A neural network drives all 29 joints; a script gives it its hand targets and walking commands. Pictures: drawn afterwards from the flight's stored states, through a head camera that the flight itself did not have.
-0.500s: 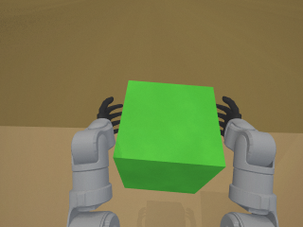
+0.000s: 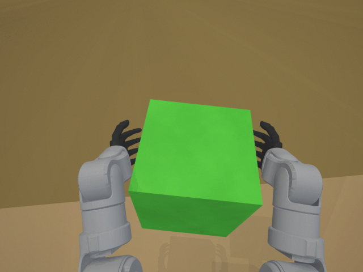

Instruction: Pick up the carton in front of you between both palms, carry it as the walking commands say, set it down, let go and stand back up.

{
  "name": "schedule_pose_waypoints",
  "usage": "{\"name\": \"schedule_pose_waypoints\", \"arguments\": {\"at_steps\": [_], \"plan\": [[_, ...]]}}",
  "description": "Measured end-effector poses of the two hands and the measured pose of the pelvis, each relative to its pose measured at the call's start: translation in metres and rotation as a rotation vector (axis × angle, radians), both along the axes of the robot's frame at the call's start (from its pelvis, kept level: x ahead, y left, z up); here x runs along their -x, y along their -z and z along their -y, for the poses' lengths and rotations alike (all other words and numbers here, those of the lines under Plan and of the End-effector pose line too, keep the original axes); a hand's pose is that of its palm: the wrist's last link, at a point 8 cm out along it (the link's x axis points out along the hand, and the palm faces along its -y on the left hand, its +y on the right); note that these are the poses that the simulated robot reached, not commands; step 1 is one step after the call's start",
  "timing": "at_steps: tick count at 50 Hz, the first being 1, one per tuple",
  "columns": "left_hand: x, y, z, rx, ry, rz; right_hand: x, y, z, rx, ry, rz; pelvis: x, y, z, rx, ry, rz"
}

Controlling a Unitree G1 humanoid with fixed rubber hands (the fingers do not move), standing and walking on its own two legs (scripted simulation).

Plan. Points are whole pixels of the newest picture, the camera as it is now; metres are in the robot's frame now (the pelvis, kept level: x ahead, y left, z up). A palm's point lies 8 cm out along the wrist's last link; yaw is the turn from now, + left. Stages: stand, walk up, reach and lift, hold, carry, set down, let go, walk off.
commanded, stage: carry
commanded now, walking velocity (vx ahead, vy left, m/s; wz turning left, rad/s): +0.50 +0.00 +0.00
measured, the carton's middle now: (191, 174) +0.34 -0.02 +0.05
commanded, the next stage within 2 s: none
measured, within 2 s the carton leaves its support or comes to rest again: neither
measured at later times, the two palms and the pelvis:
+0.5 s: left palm (134, 68) +0.61 +0.12 +0.16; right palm (240, 61) +0.64 -0.18 +0.16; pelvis +0.29 -0.05 +0.03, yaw +1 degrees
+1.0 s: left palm (139, 13) +0.93 +0.13 +0.19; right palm (223, 11) +0.92 -0.17 +0.20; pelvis +0.58 -0.01 +0.06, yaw +0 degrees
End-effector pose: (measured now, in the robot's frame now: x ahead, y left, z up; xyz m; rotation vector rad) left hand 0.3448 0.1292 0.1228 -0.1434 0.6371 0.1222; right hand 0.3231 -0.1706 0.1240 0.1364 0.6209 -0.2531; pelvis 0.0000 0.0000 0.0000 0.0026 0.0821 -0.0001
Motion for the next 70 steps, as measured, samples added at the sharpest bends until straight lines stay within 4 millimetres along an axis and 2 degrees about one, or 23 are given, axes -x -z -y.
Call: {"name": "schedule_pose_waypoints", "arguments": {"at_steps": [5,10,15,19,21,27,33,36,38,43,49,55,58,61,66,70], "plan": [[-0.055,-0.020,0.002,0.009,-0.012,0.079,-0.060,-0.025,0.003,0.003,-0.007,0.079,-0.051,-0.012,0.004,0.005,-0.002,-0.002],[-0.114,-0.041,0.004,-0.029,-0.031,0.129,-0.132,-0.045,0.005,0.007,-0.050,0.127,-0.117,-0.015,0.017,0.005,-0.010,-0.010],[-0.175,-0.040,0.009,-0.067,-0.077,0.114,-0.209,-0.037,0.010,0.011,-0.117,0.112,-0.190,-0.003,0.038,0.022,-0.023,0.007],[-0.205,-0.026,0.007,-0.069,-0.122,0.014,-0.254,-0.025,0.007,-0.010,-0.153,0.022,-0.229,-0.014,0.048,0.005,-0.016,0.011],[-0.221,-0.025,0.007,-0.070,-0.132,-0.008,-0.273,-0.024,0.006,-0.043,-0.143,0.004,-0.248,-0.022,0.050,-0.001,-0.015,0.011],[-0.292,-0.050,0.008,-0.062,-0.121,0.067,-0.335,-0.043,0.008,-0.049,-0.113,0.078,-0.309,-0.035,0.047,-0.006,-0.012,0.004],[-0.379,-0.071,0.005,-0.059,-0.072,0.128,-0.408,-0.065,0.006,0.000,-0.092,0.130,-0.391,-0.035,0.032,-0.002,0.001,-0.008],[-0.427,-0.067,-0.001,-0.058,-0.044,0.127,-0.449,-0.065,0.000,0.021,-0.079,0.125,-0.437,-0.026,0.020,-0.010,0.010,-0.002],[-0.456,-0.059,-0.002,-0.055,-0.013,0.100,-0.471,-0.059,-0.001,0.032,-0.059,0.095,-0.461,-0.026,0.013,-0.018,0.011,0.005],[-0.509,-0.046,0.003,-0.008,0.007,-0.005,-0.508,-0.046,0.004,0.010,0.002,-0.010,-0.509,-0.045,0.003,0.003,0.002,0.005],[-0.572,-0.067,0.003,0.010,-0.016,0.067,-0.579,-0.072,0.003,0.005,-0.011,0.067,-0.570,-0.061,0.006,0.010,-0.001,0.003],[-0.644,-0.090,0.005,-0.030,-0.041,0.128,-0.665,-0.094,0.006,0.009,-0.063,0.124,-0.650,-0.063,0.023,0.006,-0.012,-0.007],[-0.684,-0.092,0.011,-0.052,-0.059,0.134,-0.711,-0.092,0.012,0.008,-0.091,0.129,-0.696,-0.054,0.036,0.004,-0.025,0.000],[-0.717,-0.084,0.016,-0.073,-0.090,0.099,-0.754,-0.080,0.016,0.012,-0.133,0.095,-0.733,-0.048,0.048,0.005,-0.023,0.013],[-0.758,-0.066,0.021,-0.067,-0.120,-0.023,-0.805,-0.063,0.020,-0.041,-0.130,-0.014,-0.785,-0.066,0.057,-0.013,-0.031,0.009],[-0.801,-0.065,0.025,-0.061,-0.126,-0.041,-0.846,-0.059,0.025,-0.059,-0.114,-0.027,-0.829,-0.077,0.058,-0.024,-0.031,-0.001]]}}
